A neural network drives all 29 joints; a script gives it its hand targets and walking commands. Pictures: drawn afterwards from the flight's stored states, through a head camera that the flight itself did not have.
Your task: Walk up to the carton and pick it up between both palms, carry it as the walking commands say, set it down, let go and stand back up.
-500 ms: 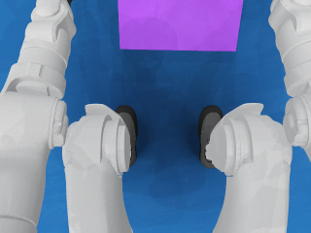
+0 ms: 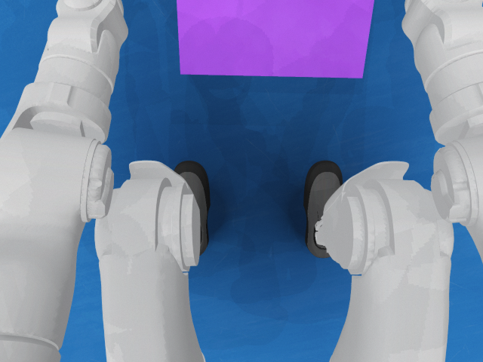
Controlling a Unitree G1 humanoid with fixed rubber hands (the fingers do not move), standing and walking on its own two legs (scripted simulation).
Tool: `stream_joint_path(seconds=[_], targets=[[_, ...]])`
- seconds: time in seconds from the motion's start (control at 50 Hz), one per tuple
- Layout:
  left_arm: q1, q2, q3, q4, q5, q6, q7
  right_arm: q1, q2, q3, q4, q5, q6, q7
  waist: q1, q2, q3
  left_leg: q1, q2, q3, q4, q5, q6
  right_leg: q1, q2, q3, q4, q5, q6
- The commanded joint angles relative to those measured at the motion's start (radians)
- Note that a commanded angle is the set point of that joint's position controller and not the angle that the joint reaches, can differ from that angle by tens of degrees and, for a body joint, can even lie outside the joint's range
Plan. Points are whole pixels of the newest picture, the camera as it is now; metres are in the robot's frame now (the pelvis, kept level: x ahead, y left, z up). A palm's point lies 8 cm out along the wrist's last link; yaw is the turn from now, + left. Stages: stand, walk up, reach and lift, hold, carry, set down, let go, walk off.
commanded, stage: reach and lift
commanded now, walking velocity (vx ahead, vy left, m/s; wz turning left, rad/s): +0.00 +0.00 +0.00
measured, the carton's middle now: (269, 10) +0.50 +0.00 -0.26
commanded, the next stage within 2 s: none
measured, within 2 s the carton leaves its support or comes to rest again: leaves its support in 1.12 s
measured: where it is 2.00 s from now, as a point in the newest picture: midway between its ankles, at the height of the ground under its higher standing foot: (256, 223)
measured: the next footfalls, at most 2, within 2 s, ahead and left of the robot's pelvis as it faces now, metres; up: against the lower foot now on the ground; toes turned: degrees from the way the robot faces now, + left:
none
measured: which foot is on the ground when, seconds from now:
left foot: down 0.00-1.00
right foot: down 0.00-1.00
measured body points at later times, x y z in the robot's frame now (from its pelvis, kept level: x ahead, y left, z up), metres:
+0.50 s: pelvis +0.00 +0.00 +0.00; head +0.37 +0.01 +0.23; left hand +0.55 +0.16 -0.20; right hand +0.56 -0.15 -0.19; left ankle +0.12 +0.14 -0.32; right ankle +0.12 -0.13 -0.32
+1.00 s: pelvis +0.01 +0.00 -0.01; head +0.38 +0.01 +0.24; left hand +0.56 +0.17 -0.20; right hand +0.56 -0.15 -0.19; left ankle +0.12 +0.14 -0.32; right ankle +0.12 -0.13 -0.32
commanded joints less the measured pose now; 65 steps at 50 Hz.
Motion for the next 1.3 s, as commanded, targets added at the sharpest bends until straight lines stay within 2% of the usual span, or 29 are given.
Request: stream_joint_path(seconds=[0.0,0.06,0.14,0.22,0.3,0.32,0.36,0.44,0.46,0.48,0.5,0.52,0.56,0.62,0.66,0.72,0.76,0.8,0.9,0.94,1.02,1.04,1.08,1.16,1.18,1.2,1.22,1.24,1.28], targets=[[-0.229,-0.07,0.03,-0.13,0.031,-0.041,0.004,-0.232,0.099,-0.035,-0.133,-0.025,-0.043,-0.004,0.016,0.03,-1.433,0.579,-0.027,0.111,-0.177,0.452,0.019,0.604,0.033,-0.087,-0.154,0.455,0.001],[-0.225,-0.122,0.006,-0.132,0.026,-0.041,0.0,-0.18,0.105,-0.081,-0.036,-0.068,-0.04,-0.011,-0.007,0.074,-1.404,0.575,-0.032,0.105,-0.214,0.404,0.01,0.561,0.043,-0.092,-0.169,0.385,-0.012],[-0.287,-0.148,0.012,-0.121,0.039,-0.04,-0.006,-0.214,0.133,-0.071,-0.04,-0.098,-0.045,-0.002,-0.052,0.028,-1.37,0.574,-0.038,0.111,-0.189,0.392,0.009,0.569,0.04,-0.096,-0.162,0.399,-0.003],[-0.241,-0.189,0.036,-0.063,0.07,-0.033,0.007,-0.264,0.146,-0.059,-0.055,-0.088,-0.051,0.001,0.008,0.019,-1.342,0.578,-0.046,0.109,-0.193,0.391,0.011,0.549,0.034,-0.093,-0.163,0.377,-0.005],[-0.306,-0.331,0.016,-0.061,0.096,-0.031,-0.027,-0.323,0.302,-0.031,-0.076,-0.093,-0.044,0.041,0.016,0.009,-1.305,0.552,-0.055,0.114,-0.215,0.349,0.021,0.52,0.053,-0.09,-0.185,0.328,-0.01],[-0.328,-0.366,0.003,-0.045,0.096,-0.036,-0.037,-0.371,0.382,-0.006,-0.084,-0.075,-0.04,0.06,0.059,0.007,-1.314,0.567,-0.049,0.117,-0.192,0.363,0.029,0.506,0.056,-0.082,-0.18,0.319,-0.01],[-0.391,-0.562,-0.043,-0.091,0.093,-0.02,-0.092,-0.417,0.557,0.027,-0.126,-0.096,-0.033,0.103,0.019,0.013,-1.333,0.543,-0.06,0.121,-0.174,0.381,0.022,0.519,0.068,-0.082,-0.166,0.375,-0.009],[-0.423,-0.793,-0.015,-0.098,0.148,0.02,-0.177,-0.502,0.824,0.039,-0.142,-0.115,0.009,0.185,0.057,-0.009,-1.238,0.474,-0.075,0.14,-0.178,0.324,0.037,0.466,0.085,-0.102,-0.153,0.318,-0.011],[-0.449,-0.852,-0.01,-0.123,0.152,0.025,-0.193,-0.484,0.826,0.03,-0.149,-0.133,0.012,0.196,0.022,-0.015,-1.229,0.474,-0.074,0.137,-0.173,0.309,0.037,0.463,0.085,-0.106,-0.148,0.301,-0.024],[-0.456,-0.865,-0.007,-0.125,0.176,0.033,-0.199,-0.527,0.876,0.026,-0.169,-0.118,0.014,0.212,0.061,0.041,-1.239,0.493,-0.078,0.149,-0.176,0.322,0.044,0.456,0.09,-0.102,-0.15,0.314,-0.025],[-0.438,-0.905,-0.015,-0.128,0.16,0.048,-0.221,-0.494,0.881,0.02,-0.163,-0.154,0.028,0.227,0.028,0.017,-1.19,0.483,-0.081,0.143,-0.174,0.32,0.036,0.434,0.088,-0.104,-0.15,0.305,-0.023],[-0.419,-0.945,0.002,-0.135,0.178,0.055,-0.233,-0.504,0.906,0.024,-0.193,-0.16,0.031,0.236,0.05,0.017,-1.192,0.458,-0.09,0.151,-0.17,0.329,0.038,0.434,0.095,-0.105,-0.154,0.311,-0.036],[-0.4,-0.975,0.012,-0.138,0.185,0.068,-0.25,-0.479,0.939,0.01,-0.155,-0.16,0.047,0.247,0.024,0.025,-1.17,0.44,-0.086,0.148,-0.149,0.343,0.036,0.422,0.086,-0.099,-0.144,0.325,-0.03],[-0.387,-0.968,0.001,-0.17,0.183,0.071,-0.253,-0.5,0.97,0.027,-0.202,-0.132,0.043,0.254,0.054,0.035,-1.19,0.434,-0.091,0.158,-0.15,0.387,0.048,0.424,0.088,-0.104,-0.138,0.38,-0.023],[-0.373,-0.999,0.0,-0.195,0.171,0.073,-0.265,-0.401,0.995,0.013,-0.168,-0.164,0.055,0.257,0.007,-0.007,-1.17,0.384,-0.092,0.159,-0.148,0.377,0.045,0.437,0.096,-0.109,-0.143,0.407,-0.031],[-0.324,-1.039,-0.005,-0.196,0.182,0.068,-0.259,-0.405,1.051,0.041,-0.208,-0.118,0.046,0.26,0.069,0.035,-1.243,0.41,-0.095,0.163,-0.138,0.456,0.051,0.453,0.1,-0.092,-0.117,0.477,-0.028],[-0.316,-1.04,-0.003,-0.203,0.168,0.072,-0.26,-0.419,1.016,0.041,-0.24,-0.131,0.041,0.25,0.026,0.016,-1.247,0.438,-0.093,0.158,-0.13,0.474,0.043,0.453,0.1,-0.1,-0.133,0.484,-0.024],[-0.323,-1.064,0.0,-0.195,0.162,0.066,-0.255,-0.431,1.022,0.039,-0.259,-0.121,0.034,0.242,0.022,0.022,-1.273,0.448,-0.097,0.15,-0.143,0.466,0.048,0.437,0.11,-0.115,-0.126,0.465,-0.018],[-0.385,-1.088,-0.04,-0.309,0.135,0.061,-0.237,-0.457,1.073,0.093,-0.351,-0.075,0.039,0.227,0.053,0.041,-1.521,0.55,-0.104,0.181,-0.126,0.569,0.032,0.582,0.115,-0.112,-0.116,0.579,-0.016],[-0.441,-1.089,-0.076,-0.352,0.083,0.061,-0.234,-0.46,1.064,0.108,-0.388,-0.08,0.04,0.214,-0.006,-0.002,-1.594,0.577,-0.102,0.174,-0.13,0.533,0.033,0.655,0.11,-0.119,-0.125,0.566,-0.02],[-0.444,-1.13,-0.079,-0.376,0.077,0.095,-0.23,-0.586,1.095,0.118,-0.44,-0.023,0.06,0.216,0.034,0.059,-1.776,0.706,-0.095,0.187,-0.152,0.496,0.029,0.727,0.113,-0.131,-0.15,0.497,-0.025],[-0.484,-1.145,-0.107,-0.428,0.061,0.097,-0.236,-0.534,1.103,0.106,-0.426,-0.066,0.072,0.213,-0.041,-0.009,-1.83,0.744,-0.105,0.16,-0.171,0.491,0.032,0.728,0.117,-0.171,-0.135,0.495,-0.023],[-0.531,-1.179,-0.125,-0.489,0.046,0.11,-0.229,-0.619,1.109,0.124,-0.529,-0.041,0.074,0.211,-0.013,0.033,-1.952,0.839,-0.112,0.186,-0.16,0.587,0.024,0.838,0.118,-0.156,-0.138,0.584,-0.023],[-0.707,-1.152,-0.158,-0.635,0.015,0.105,-0.225,-0.591,1.138,0.077,-0.478,-0.066,0.107,0.205,-0.065,0.065,-1.939,0.832,-0.116,0.18,-0.195,0.484,0.019,0.75,0.119,-0.168,-0.159,0.47,-0.023],[-0.721,-1.157,-0.151,-0.579,0.016,0.11,-0.226,-0.591,1.136,0.053,-0.416,-0.102,0.116,0.211,-0.094,0.05,-1.835,0.775,-0.113,0.192,-0.184,0.422,0.015,0.697,0.114,-0.165,-0.176,0.403,-0.03],[-0.808,-1.132,-0.183,-0.698,-0.004,0.1,-0.221,-0.599,1.16,0.074,-0.491,-0.098,0.125,0.208,-0.094,0.023,-1.972,0.826,-0.118,0.198,-0.183,0.437,0.018,0.77,0.117,-0.162,-0.191,0.434,-0.028],[-0.816,-1.11,-0.172,-0.662,0.016,0.118,-0.221,-0.599,1.163,0.051,-0.408,-0.115,0.145,0.22,-0.086,0.036,-1.873,0.792,-0.112,0.189,-0.217,0.328,0.021,0.718,0.104,-0.169,-0.207,0.337,-0.032],[-0.832,-1.11,-0.146,-0.612,0.022,0.125,-0.228,-0.581,1.175,0.004,-0.326,-0.156,0.162,0.226,-0.125,0.011,-1.738,0.718,-0.108,0.188,-0.233,0.227,0.029,0.657,0.097,-0.179,-0.215,0.233,-0.033],[-0.931,-1.048,-0.152,-0.679,0.034,0.122,-0.224,-0.56,1.182,-0.041,-0.244,-0.19,0.196,0.244,-0.102,0.034,-1.692,0.67,-0.1,0.205,-0.248,0.154,0.022,0.631,0.09,-0.165,-0.23,0.187,-0.047]])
